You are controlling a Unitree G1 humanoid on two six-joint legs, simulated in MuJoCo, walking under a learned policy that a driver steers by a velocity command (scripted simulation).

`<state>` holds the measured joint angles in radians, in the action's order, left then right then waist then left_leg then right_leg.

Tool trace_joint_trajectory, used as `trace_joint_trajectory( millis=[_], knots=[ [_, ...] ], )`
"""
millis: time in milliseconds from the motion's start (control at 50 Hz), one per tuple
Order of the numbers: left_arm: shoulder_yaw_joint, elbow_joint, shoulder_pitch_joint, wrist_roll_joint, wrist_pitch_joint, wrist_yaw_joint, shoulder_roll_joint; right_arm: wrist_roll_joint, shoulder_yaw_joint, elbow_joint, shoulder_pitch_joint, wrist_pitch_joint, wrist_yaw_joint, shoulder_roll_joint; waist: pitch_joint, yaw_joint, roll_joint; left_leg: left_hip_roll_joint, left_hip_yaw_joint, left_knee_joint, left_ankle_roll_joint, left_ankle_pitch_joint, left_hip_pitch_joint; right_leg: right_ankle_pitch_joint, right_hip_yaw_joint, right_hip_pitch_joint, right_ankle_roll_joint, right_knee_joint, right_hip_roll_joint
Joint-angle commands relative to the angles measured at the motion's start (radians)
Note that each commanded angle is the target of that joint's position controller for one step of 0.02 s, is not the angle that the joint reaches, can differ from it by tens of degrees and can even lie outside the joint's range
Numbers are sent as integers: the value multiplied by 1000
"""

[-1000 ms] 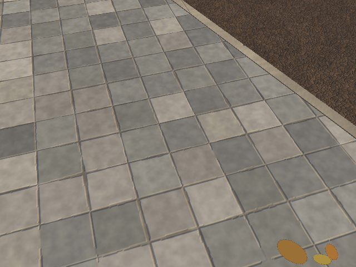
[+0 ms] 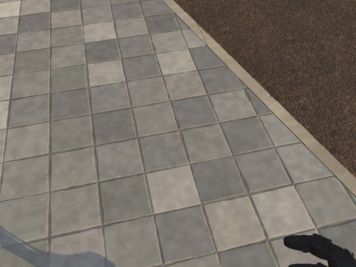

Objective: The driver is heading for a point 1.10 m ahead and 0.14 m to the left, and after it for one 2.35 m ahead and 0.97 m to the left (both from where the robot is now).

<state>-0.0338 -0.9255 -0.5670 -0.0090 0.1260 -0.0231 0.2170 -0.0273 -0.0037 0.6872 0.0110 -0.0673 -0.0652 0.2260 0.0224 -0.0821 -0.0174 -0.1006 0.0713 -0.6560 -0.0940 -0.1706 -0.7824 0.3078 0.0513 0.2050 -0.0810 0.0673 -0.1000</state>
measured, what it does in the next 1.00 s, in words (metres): walks ahead, turning left: left foot, then right foot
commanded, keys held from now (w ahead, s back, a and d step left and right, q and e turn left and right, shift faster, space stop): w+shift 0.50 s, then w+q+shift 0.50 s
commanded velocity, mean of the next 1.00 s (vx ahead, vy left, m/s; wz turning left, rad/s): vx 1.00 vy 0.00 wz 0.29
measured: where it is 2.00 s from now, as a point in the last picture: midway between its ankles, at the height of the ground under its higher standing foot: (126, 61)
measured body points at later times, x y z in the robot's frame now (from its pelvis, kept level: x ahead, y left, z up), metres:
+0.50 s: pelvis +0.49 +0.01 -0.01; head +0.52 +0.00 +0.44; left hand +0.75 +0.21 -0.07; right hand +0.38 -0.23 -0.14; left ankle +0.29 +0.09 -0.73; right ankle +0.73 -0.12 -0.69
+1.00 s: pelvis +0.96 +0.02 -0.02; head +0.98 +0.03 +0.43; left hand +0.83 +0.24 -0.16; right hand +1.22 -0.15 -0.11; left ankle +1.13 +0.11 -0.70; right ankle +0.75 -0.10 -0.71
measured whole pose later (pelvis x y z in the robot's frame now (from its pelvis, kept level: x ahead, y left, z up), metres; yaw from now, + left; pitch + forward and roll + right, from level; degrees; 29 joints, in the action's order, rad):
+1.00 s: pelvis +0.96 +0.02 -0.02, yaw +18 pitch -1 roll -2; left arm -0.02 -0.98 -0.48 0.01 0.10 0.03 0.20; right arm -0.01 0.02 0.76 -0.04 -0.03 -0.06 0.25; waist 0.07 -0.01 -0.03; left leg 0.00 0.20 -0.74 -0.19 -0.03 -0.65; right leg 0.46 0.36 0.25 0.03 0.36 -0.02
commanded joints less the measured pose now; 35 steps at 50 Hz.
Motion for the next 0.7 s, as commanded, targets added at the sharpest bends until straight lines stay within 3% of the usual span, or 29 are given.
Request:
trace_joint_trajectory(
  millis=[20, 40, 60, 80, 100, 120, 140, 160, 180, 200, 220, 240, 260, 280, 340, 380, 420, 460, 480, 520, 540, 560, 580, 600, 620, 640, 660, 680, 700],
  knots=[
    [-25, 31, 14, 9, 12, 17, 177, 0, 13, -56, 87, -11, 10, 66, 94, 50, 62, 98, 76, 105, -34, 22, 233, -947, -28, -118, -63, 7, 252],
    [-29, 20, 11, 21, 3, 26, 203, -2, 20, -49, 53, -9, 18, 85, 44, 75, 99, 141, 87, 108, -45, 115, 276, -1158, -24, -44, -54, 106, 270],
    [-33, 9, 16, 37, -12, 38, 228, -2, 32, -25, -44, -8, 29, 115, -23, 129, 134, 173, 77, 111, -61, 203, 369, -1301, -24, 0, -48, 262, 290],
    [-39, 4, 37, 53, -29, 49, 249, 2, 52, 33, -228, -7, 43, 155, -121, 211, 155, 192, 58, 112, -81, 286, 544, -1338, -19, -14, -46, 484, 302],
    [-42, 12, 81, 56, -39, 53, 250, -6, 73, 99, -439, -7, 60, 197, -211, 309, 137, 144, 15, 131, -106, 319, 790, -1176, 1, -152, -44, 768, 275],
    [-18, 49, 58, 40, -33, 38, 143, -33, 102, 123, -565, -3, 80, 285, -329, 297, -16, -96, -272, 92, -156, 647, 1081, -674, 7, -474, -45, 1164, 176],
    [1, 77, -20, -13, -10, 14, 63, -31, 114, 128, -534, -5, 62, 304, -454, 193, -291, -298, -872, 296, -276, 851, 1270, 126, -111, -819, -17, 1471, -2],
    [-9, 95, 113, -6, -5, 26, 134, -17, 111, 129, -450, -7, 48, 236, -314, 204, -124, -236, -819, 366, -237, 805, 1185, 42, -162, -946, -51, 1477, 75],
    [-6, 121, 213, -3, 1, 26, 136, -8, 100, 142, -399, -18, 45, 182, -172, 185, -22, -214, -646, 388, -213, 670, 1015, -42, -151, -955, -55, 1412, 121],
    [0, 126, 245, 9, 0, 21, 117, -14, 91, 156, -371, -26, 43, 136, -93, 145, 58, -179, -549, 418, -185, 580, 865, -59, -149, -915, -55, 1336, 156],
    [4, 138, 257, 30, -14, 11, 97, -13, 76, 174, -361, -32, 46, 96, -43, 100, 57, -134, -469, 442, -153, 543, 745, -62, -157, -873, -48, 1287, 181],
    [12, 138, 232, 46, -31, -2, 73, -9, 66, 191, -364, -38, 51, 72, -23, 63, 17, -114, -424, 473, -143, 554, 659, -56, -154, -834, -32, 1248, 198],
    [17, 143, 246, 53, -44, -12, 58, 1, 63, 206, -375, -46, 52, 64, 15, 49, 1, -94, -387, 508, -139, 546, 611, -50, -147, -843, -17, 1213, 217],
    [20, 161, 287, 58, -53, -19, 51, 13, 64, 219, -389, -55, 51, 76, 54, 43, -7, -87, -349, 543, -140, 531, 578, -63, -131, -881, -3, 1174, 236],
    [29, 237, 479, 58, -54, -28, 71, 20, 67, 227, -419, -72, 41, 108, 139, 64, 5, -27, -210, 625, -135, 345, 521, -245, -55, -940, 25, 936, 258],
    [40, 262, 564, 45, -44, -39, 62, 33, 68, 230, -435, -82, 37, 116, 147, 80, 20, 15, -122, 652, -106, 191, 481, -417, -4, -807, 19, 704, 230],
    [46, 270, 619, 33, -41, -48, 57, 45, 72, 245, -479, -90, 40, 150, 149, 104, 5, -18, -102, 715, -103, 38, 532, -542, 35, -707, -5, 593, 199],
    [41, 269, 642, 30, -44, -39, 77, 41, 68, 263, -516, -84, 42, 166, 126, 117, 11, -26, -58, 675, -86, -196, 734, -533, 68, -741, -26, 526, 159],
    [39, 277, 646, 38, -37, -33, 87, 32, 70, 269, -528, -80, 47, 189, 117, 112, -26, -55, -54, 608, -80, -374, 803, -483, 73, -724, -43, 488, 141],
    [17, 254, 549, 46, -35, -12, 135, 6, 71, 291, -546, -57, 66, 217, 11, 47, -73, -84, -57, 379, -56, -719, 925, -317, 72, -596, -65, 485, 66],
    [-2, 200, 369, 42, -35, 3, 173, -5, 76, 297, -535, -40, 79, 239, -84, -38, -98, -91, -66, 165, -47, -750, 897, -233, 48, -408, -75, 492, 39],
    [-24, 136, 153, 47, -36, 20, 216, -7, 79, 284, -493, -31, 88, 246, -182, -145, -87, -62, -63, -119, -38, -599, 776, -214, -11, -173, -85, 477, 90],
    [-52, 110, -4, 64, -40, 40, 315, -14, 60, 249, -509, -33, 83, 143, -333, -149, 56, 20, -63, -500, -53, -75, 564, 36, -275, 63, -82, 538, 342],
    [-67, 116, 55, 77, -40, 23, 355, 69, 38, 212, -658, -45, 65, 27, -485, -1, 378, 178, -137, -851, -24, 621, 215, 270, -830, 277, -182, 304, 574],
    [-66, 127, 150, 59, -44, 9, 267, 60, 55, 211, -541, -44, 81, 128, -367, -13, 186, 98, -174, -867, -55, 505, 112, 338, -772, 167, -143, 226, 505],
    [-48, 123, 213, 56, -30, 8, 184, 57, 62, 195, -417, -40, 79, 140, -193, -13, 70, 61, -157, -821, -48, 411, 93, 221, -577, -7, -116, 216, 479],
    [-43, 104, 236, 63, -21, 5, 148, 49, 57, 191, -387, -34, 73, 113, -97, 20, -2, 26, -155, -765, -45, 382, 125, 68, -456, -153, -91, 183, 449],
    [-34, 87, 242, 60, -14, 9, 120, 31, 58, 188, -372, -18, 62, 92, -47, 53, 0, -2, -161, -733, -42, 374, 157, -12, -341, -249, -60, 163, 407],
    [-25, 71, 232, 53, -10, 10, 93, 18, 55, 183, -394, 4, 49, 66, -30, 85, 49, -13, -152, -722, -33, 375, 188, -49, -269, -320, -44, 148, 402]
  ],
)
